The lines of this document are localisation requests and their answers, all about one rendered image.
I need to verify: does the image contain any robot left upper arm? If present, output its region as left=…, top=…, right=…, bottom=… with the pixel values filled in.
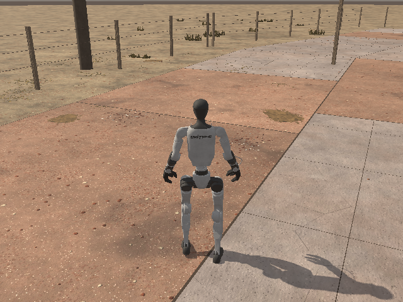
left=171, top=126, right=188, bottom=161

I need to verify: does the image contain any left robot hand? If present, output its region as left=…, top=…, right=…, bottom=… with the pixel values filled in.
left=163, top=170, right=177, bottom=183

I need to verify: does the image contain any robot left forearm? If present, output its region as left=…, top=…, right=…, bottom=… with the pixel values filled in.
left=165, top=151, right=177, bottom=174

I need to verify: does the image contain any right robot hand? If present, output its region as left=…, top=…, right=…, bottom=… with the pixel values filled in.
left=226, top=169, right=241, bottom=182

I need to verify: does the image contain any robot thigh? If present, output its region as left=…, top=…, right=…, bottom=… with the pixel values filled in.
left=210, top=176, right=224, bottom=223
left=180, top=175, right=193, bottom=215

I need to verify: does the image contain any robot right thigh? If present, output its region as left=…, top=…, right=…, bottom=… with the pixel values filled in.
left=210, top=176, right=224, bottom=223

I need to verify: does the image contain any robot left thigh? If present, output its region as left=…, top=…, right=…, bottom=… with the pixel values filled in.
left=180, top=175, right=193, bottom=215

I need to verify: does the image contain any robot right forearm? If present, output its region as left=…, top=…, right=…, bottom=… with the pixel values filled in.
left=227, top=151, right=239, bottom=172

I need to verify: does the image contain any robot right upper arm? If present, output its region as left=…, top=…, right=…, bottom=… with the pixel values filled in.
left=214, top=126, right=233, bottom=160

